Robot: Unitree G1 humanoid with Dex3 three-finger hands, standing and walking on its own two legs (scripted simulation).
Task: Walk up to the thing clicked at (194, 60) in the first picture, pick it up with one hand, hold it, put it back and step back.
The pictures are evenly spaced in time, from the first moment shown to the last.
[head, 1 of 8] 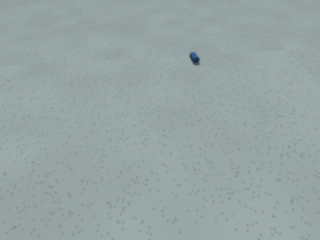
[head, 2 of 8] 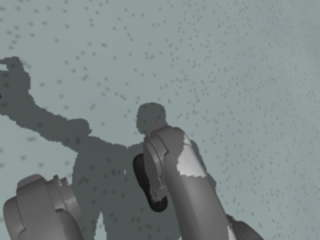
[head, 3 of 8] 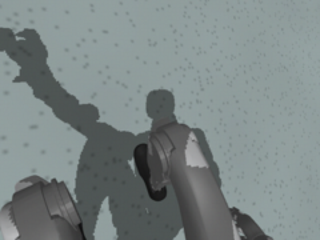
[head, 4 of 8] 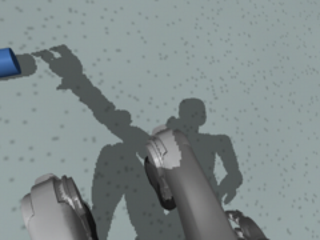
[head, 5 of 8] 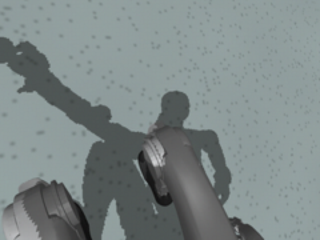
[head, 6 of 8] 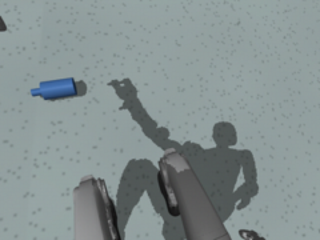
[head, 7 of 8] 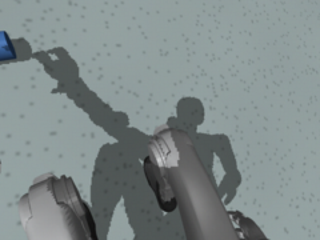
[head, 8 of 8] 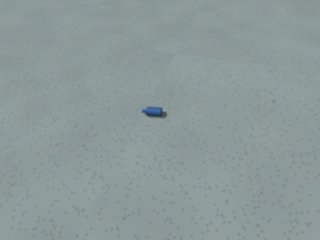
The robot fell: no
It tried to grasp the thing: yes
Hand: left
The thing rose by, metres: 0.00
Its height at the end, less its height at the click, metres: +0.00
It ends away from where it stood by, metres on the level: 0.13
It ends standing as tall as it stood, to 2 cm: yes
